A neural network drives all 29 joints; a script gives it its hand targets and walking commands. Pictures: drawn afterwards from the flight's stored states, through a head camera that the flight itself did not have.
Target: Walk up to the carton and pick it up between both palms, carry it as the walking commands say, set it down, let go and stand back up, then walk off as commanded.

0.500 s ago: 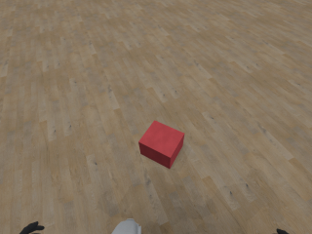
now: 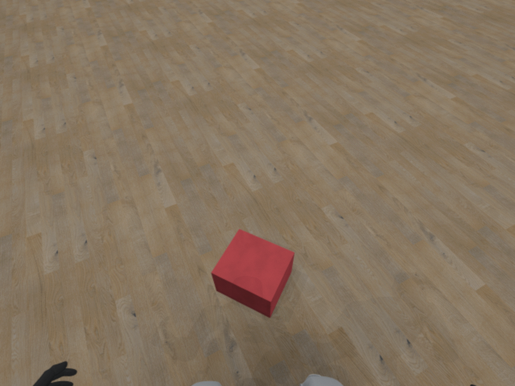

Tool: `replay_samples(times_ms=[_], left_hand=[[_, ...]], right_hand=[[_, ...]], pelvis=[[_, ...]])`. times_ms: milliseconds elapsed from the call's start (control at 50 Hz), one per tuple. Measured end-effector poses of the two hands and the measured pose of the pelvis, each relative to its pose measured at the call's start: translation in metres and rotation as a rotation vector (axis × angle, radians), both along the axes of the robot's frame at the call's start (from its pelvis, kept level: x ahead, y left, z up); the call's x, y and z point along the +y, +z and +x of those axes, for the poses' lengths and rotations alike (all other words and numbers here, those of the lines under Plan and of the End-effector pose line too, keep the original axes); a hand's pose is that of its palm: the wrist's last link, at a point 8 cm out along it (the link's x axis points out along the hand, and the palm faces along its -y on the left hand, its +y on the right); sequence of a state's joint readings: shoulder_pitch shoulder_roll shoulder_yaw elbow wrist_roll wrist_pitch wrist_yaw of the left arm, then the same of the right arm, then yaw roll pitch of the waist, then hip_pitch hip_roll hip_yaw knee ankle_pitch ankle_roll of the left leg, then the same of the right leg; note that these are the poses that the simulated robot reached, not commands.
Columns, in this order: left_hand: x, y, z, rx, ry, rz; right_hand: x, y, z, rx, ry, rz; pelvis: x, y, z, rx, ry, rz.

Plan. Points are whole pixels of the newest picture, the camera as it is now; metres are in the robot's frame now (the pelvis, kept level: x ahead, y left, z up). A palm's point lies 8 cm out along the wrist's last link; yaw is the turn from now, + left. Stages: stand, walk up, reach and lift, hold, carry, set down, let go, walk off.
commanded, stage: walk up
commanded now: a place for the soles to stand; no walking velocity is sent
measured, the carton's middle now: (254, 272) +0.61 +0.03 -0.67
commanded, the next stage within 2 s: none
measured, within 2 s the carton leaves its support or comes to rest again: neither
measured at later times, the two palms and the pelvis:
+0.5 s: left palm (50, 379) +0.16 +0.34 -0.09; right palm (439, 330) +0.21 -0.29 -0.07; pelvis +0.07 +0.02 +0.01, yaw -1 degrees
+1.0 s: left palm out of the picture +0.14 +0.46 -0.04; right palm (442, 335) +0.21 -0.29 -0.06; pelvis +0.09 +0.08 +0.01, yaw -7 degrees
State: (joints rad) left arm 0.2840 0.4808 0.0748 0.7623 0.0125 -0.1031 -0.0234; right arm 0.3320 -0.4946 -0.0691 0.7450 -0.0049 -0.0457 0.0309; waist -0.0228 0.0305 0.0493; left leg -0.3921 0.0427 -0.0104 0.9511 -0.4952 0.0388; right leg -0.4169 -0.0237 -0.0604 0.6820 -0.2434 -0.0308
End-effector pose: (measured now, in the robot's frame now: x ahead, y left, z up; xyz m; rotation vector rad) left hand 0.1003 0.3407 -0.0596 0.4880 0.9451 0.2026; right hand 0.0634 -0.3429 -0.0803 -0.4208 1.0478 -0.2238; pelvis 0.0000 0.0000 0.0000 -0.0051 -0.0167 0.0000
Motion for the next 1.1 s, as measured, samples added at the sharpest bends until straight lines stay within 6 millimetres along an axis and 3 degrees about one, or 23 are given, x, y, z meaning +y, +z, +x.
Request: replay_samples(times_ms=[120,220,340,460,600,780,840,900,960,1040,1100], left_hand=[[0.014,0.01,0.004,0.033,0.049,0.034],[0.025,-0.011,0.013,0.076,0.067,0.016],[0.009,-0.031,0.03,0.111,0.083,-0.057],[0.002,-0.032,0.05,0.115,0.079,-0.087],[0.004,-0.021,0.067,0.124,0.083,-0.074],[0.005,-0.009,0.079,0.133,0.084,-0.058],[0.024,-0.001,0.065,0.146,0.075,0.02],[0.059,0.01,0.046,0.192,0.084,0.109],[0.095,0.021,0.039,0.222,0.073,0.183],[0.144,0.023,0.051,0.233,0.037,0.252],[0.17,0.011,0.081,0.213,-0.003,0.277]], right_hand=[[0.023,-0.007,0.054,0.004,0.058,0.038],[0.036,-0.013,0.083,-0.013,0.06,0.015],[0.048,-0.004,0.114,-0.035,0.047,0.029],[0.053,0.009,0.144,-0.066,0.043,0.035],[0.052,0.016,0.156,-0.066,0.01,0.048],[0.048,0.013,0.138,0.001,-0.032,0.067],[0.041,0.019,0.142,-0.039,-0.034,0.07],[0.038,0.023,0.143,-0.066,-0.041,0.058],[0.044,0.021,0.141,-0.056,-0.05,0.044],[0.068,0.013,0.144,-0.06,-0.059,0.024],[0.09,0.001,0.134,-0.065,-0.078,0.0]], pelvis=[[0.006,0.005,0.026,-0.004,0.005,0.006],[0.02,-0.005,0.041,-0.007,0.004,0.008],[0.023,0.001,0.057,-0.009,0.003,-0.009],[0.023,0.01,0.067,-0.008,-0.006,-0.009],[0.022,0.019,0.072,-0.015,-0.017,-0.004],[0.022,0.028,0.074,-0.019,-0.031,0.001],[0.031,0.025,0.074,-0.013,-0.066,-0.004],[0.044,0.022,0.076,-0.012,-0.095,-0.014],[0.063,0.017,0.082,-0.011,-0.114,-0.017],[0.095,0.003,0.093,-0.006,-0.134,-0.011],[0.12,-0.011,0.102,-0.009,-0.154,0.002]])
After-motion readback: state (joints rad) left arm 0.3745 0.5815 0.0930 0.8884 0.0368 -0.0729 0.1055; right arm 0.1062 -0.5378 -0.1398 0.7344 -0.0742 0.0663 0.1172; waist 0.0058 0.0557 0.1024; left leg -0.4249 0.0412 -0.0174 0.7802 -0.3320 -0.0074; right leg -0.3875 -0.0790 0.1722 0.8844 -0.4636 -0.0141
